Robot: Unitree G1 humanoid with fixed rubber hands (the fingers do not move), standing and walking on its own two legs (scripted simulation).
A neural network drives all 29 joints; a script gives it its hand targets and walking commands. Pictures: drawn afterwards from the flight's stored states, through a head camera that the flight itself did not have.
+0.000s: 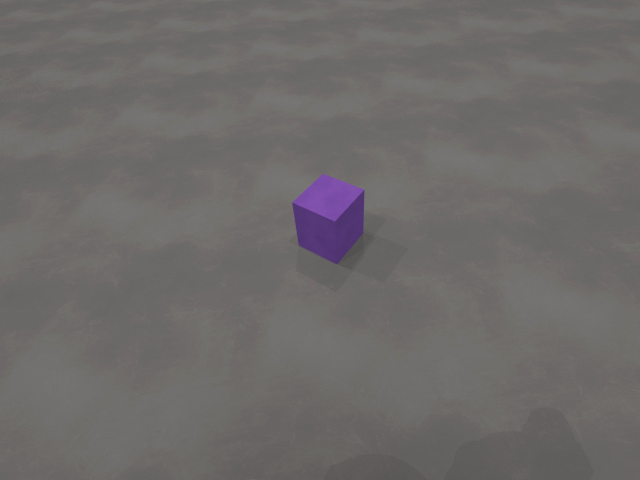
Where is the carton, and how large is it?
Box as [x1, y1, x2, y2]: [292, 174, 363, 263]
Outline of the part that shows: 322,174 292,202 299,245 337,263 362,233 363,189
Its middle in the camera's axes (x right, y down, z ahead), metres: +0.04 -0.07 +1.61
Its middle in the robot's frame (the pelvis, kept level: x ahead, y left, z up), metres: +1.20 +0.01 -0.65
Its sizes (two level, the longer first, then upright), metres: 0.210 0.200 0.250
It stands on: the floor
